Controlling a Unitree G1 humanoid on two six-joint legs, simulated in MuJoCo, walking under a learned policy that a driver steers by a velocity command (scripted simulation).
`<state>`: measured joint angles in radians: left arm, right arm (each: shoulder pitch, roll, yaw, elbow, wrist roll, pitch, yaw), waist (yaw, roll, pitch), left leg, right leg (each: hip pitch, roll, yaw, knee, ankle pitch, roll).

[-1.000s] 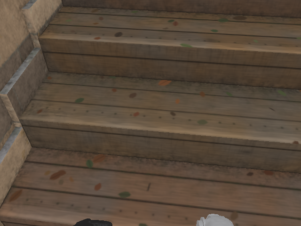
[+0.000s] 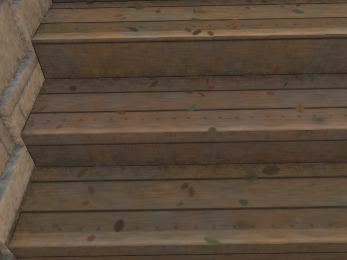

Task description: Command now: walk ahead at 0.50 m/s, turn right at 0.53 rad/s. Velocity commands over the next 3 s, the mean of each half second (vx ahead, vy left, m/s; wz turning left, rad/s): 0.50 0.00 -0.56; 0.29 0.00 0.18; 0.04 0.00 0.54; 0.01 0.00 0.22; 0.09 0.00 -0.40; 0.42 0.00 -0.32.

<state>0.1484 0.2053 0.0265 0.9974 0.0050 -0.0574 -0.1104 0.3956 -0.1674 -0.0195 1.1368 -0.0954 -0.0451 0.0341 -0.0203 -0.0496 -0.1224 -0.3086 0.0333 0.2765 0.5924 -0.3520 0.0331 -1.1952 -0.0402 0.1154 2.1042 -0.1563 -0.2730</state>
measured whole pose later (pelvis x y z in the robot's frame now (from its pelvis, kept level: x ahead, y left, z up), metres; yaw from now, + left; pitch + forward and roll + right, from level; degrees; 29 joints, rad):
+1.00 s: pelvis +0.46 -0.08 +0.30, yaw -9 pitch +6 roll +1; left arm 0.12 0.26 0.05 0.89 0.05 -0.07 -0.03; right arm 0.27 -0.20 -0.02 0.95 -0.02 -0.08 0.03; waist -0.04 -0.02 -0.14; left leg -0.63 -0.15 0.02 0.79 -0.25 0.11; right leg -0.78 0.02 0.22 1.51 -0.11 -0.06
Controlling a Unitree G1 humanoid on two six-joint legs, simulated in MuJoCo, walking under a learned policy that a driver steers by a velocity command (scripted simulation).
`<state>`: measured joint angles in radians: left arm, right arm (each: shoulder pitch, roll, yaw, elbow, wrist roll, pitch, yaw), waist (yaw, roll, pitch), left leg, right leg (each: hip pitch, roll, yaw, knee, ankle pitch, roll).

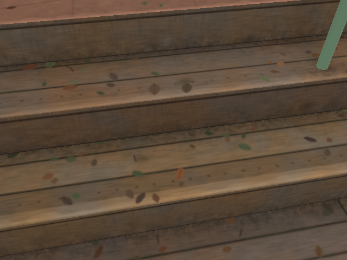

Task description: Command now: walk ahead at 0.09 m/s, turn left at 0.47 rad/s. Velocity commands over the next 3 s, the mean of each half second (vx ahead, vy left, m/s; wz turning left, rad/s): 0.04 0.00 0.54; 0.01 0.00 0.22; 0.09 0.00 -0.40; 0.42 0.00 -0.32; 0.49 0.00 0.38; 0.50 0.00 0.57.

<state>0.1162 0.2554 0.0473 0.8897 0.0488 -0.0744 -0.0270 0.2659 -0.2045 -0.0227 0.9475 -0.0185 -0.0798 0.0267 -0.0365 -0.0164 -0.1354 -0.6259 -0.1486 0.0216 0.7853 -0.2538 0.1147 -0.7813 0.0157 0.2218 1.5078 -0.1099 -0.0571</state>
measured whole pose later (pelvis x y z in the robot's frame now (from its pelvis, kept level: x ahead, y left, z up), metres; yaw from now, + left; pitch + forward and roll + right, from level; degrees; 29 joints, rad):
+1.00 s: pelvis +0.08 -0.05 +0.03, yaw +23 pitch +2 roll -1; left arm 0.18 0.13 -0.01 0.75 0.01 -0.08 -0.03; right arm 0.16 -0.14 0.00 0.75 0.00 -0.07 0.02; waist 0.01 0.03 -0.01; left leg -0.41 0.04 0.03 0.63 -0.25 -0.01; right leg -0.29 -0.04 -0.10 0.61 -0.36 0.00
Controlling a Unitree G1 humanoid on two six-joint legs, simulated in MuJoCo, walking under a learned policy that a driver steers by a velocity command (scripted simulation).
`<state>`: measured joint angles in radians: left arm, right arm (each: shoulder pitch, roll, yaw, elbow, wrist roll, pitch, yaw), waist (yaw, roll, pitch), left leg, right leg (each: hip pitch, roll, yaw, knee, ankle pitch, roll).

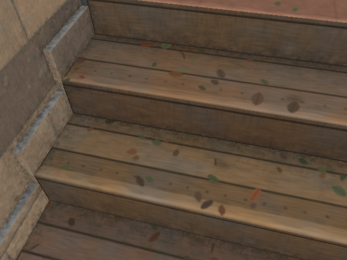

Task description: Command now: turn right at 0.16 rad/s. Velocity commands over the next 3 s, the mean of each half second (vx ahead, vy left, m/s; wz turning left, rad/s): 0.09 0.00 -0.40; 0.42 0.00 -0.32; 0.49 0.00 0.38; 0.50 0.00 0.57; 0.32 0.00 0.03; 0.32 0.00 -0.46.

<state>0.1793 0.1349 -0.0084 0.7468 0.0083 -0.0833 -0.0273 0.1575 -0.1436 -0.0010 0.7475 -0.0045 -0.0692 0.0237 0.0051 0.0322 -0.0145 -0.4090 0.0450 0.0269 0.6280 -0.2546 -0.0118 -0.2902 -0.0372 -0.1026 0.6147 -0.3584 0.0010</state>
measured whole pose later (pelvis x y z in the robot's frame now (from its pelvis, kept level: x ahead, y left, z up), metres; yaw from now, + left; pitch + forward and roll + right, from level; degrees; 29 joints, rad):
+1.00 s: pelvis +0.25 -0.10 +0.11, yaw -24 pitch +7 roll +4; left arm 0.33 0.22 0.04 1.05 0.05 -0.07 -0.10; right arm 0.14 -0.18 0.02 0.89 -0.05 -0.05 0.04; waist -0.03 -0.04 -0.16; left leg -0.67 -0.06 0.15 0.96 -0.43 0.10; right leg -0.66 0.10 0.22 1.64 0.05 -0.20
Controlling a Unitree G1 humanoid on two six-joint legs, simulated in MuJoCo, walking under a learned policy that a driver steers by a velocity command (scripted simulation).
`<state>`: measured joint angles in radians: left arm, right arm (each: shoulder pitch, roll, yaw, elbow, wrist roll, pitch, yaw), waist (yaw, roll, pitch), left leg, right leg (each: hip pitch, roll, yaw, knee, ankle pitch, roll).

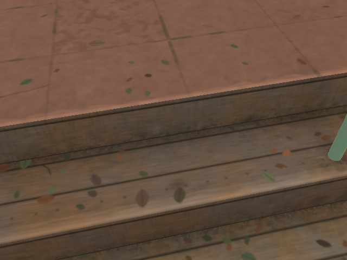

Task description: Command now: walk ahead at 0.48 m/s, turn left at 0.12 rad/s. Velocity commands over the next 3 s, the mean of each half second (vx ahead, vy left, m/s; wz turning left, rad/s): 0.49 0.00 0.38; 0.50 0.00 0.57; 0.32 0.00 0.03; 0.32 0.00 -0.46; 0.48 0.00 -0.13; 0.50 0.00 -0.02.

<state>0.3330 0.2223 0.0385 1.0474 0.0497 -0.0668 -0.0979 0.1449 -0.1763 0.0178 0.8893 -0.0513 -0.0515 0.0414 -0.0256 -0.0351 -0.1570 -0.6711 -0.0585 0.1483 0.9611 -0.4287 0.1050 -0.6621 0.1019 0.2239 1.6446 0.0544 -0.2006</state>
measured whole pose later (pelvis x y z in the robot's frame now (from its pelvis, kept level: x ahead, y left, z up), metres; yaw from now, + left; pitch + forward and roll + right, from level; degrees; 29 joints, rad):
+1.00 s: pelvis +0.57 +0.06 +0.29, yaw +30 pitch +7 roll +4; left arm 0.44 0.15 -0.02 1.12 0.09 -0.11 -0.13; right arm 0.02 -0.17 0.00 0.84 -0.03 -0.02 0.07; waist 0.01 -0.04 -0.15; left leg -0.82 -0.12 0.14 1.17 -0.47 0.11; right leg -0.27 -0.12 -0.02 1.13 -0.04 -0.06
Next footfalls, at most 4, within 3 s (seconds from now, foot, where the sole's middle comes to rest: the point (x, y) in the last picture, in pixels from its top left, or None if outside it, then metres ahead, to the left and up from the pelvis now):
0.34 right None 0.40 -0.13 -0.54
0.90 left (126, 189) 0.62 0.17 -0.38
1.34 right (135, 77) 0.97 0.14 -0.21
2.02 left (65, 75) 1.00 0.39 -0.21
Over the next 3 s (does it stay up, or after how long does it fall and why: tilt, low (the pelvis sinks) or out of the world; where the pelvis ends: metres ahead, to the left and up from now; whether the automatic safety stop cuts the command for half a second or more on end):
stays up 1.43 0.41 0.56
